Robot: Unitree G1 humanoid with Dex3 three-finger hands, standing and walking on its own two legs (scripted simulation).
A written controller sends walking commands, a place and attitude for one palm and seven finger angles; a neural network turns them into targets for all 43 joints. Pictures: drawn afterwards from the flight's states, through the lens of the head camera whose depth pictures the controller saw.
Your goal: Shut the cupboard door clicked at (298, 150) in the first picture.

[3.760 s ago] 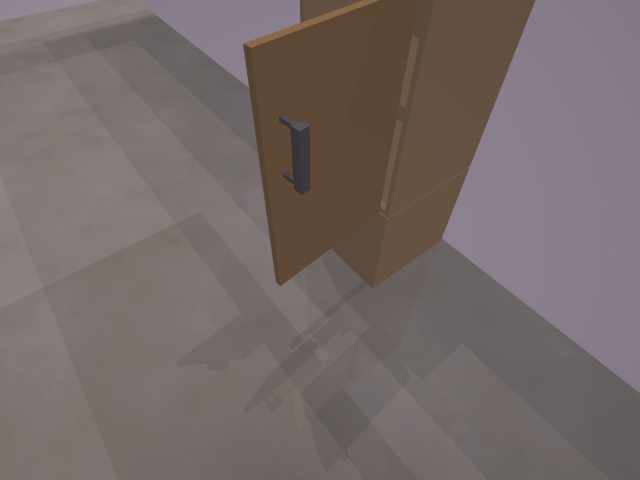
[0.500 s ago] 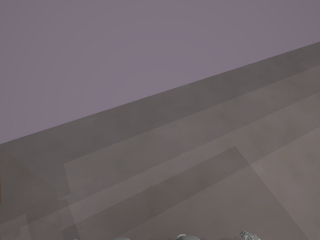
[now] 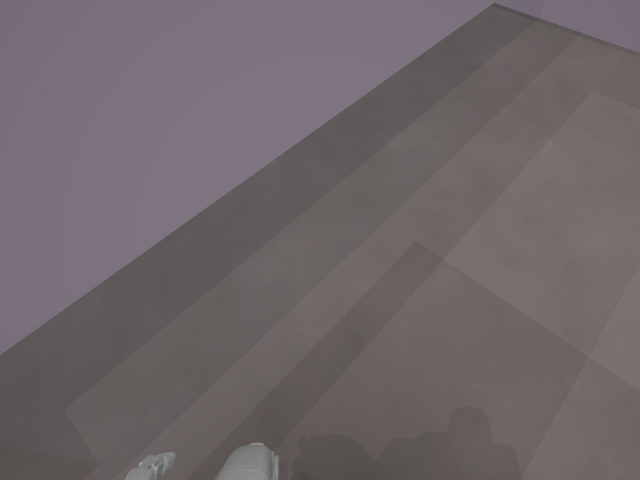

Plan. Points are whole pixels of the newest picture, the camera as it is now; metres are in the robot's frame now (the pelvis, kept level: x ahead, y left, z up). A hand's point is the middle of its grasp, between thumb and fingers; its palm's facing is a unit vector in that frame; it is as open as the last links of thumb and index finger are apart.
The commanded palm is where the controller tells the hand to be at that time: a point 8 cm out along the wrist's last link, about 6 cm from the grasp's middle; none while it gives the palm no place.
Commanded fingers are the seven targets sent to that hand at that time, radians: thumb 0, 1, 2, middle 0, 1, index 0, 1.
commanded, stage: walk around to get in front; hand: left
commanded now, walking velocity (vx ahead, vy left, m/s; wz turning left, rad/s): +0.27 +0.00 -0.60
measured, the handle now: out of the picture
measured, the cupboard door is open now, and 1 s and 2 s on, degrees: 95 95 95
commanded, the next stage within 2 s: walk to a spot facing it in 1.26 s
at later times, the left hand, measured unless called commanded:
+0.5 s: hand (247, 370) +0.28 +0.14 -0.16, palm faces -0.36 -0.92 -0.16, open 7.4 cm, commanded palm none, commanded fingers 0.00 0.90 0.90 -0.20 -0.30 -0.20 -0.30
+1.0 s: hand (321, 309) +0.39 +0.02 -0.16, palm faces -0.41 -0.89 -0.21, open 7.3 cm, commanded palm none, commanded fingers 0.00 0.90 0.90 -0.20 -0.30 -0.20 -0.30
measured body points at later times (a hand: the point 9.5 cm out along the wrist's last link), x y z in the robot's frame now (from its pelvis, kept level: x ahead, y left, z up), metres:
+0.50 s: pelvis +0.11 -0.01 +0.00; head +0.17 -0.02 +0.45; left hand +0.30 +0.18 -0.15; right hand -0.01 -0.22 -0.14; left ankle +0.04 +0.14 -0.74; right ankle +0.15 -0.16 -0.69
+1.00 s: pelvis +0.29 -0.14 +0.00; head +0.32 -0.16 +0.45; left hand +0.41 +0.07 -0.15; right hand +0.29 -0.41 -0.13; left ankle +0.46 -0.06 -0.70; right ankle +0.19 -0.16 -0.74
